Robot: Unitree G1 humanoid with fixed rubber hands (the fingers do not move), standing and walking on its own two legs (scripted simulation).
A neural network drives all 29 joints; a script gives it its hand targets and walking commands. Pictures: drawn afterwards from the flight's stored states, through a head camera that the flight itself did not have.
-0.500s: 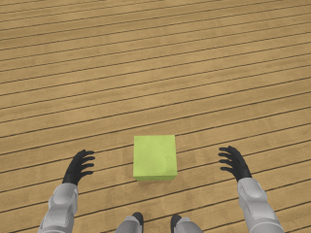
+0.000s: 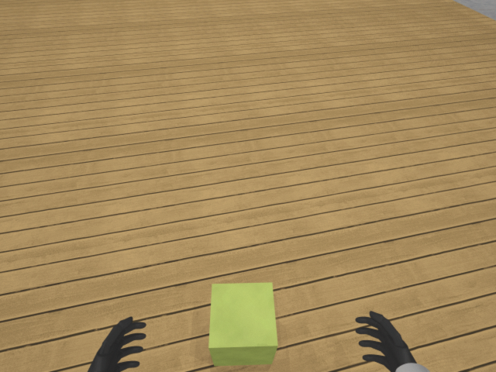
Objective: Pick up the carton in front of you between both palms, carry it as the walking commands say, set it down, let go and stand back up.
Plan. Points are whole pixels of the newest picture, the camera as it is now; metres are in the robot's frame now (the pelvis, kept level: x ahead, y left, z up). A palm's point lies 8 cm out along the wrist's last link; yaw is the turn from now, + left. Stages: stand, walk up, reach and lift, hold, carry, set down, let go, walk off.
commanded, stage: let go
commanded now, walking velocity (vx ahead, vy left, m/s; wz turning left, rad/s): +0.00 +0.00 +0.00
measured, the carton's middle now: (242, 325) +0.40 +0.01 -0.65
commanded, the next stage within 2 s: stand in 0.18 s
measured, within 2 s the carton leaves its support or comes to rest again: neither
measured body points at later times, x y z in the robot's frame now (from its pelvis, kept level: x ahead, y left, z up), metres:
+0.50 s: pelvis +0.01 +0.01 +0.00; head +0.02 +0.02 +0.45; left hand +0.16 +0.30 -0.10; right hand +0.16 -0.28 -0.09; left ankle -0.01 +0.12 -0.74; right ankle -0.02 -0.11 -0.74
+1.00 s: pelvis +0.01 +0.01 +0.00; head +0.01 +0.02 +0.45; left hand +0.14 +0.31 -0.11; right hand +0.14 -0.29 -0.10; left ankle +0.00 +0.12 -0.74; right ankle -0.02 -0.11 -0.74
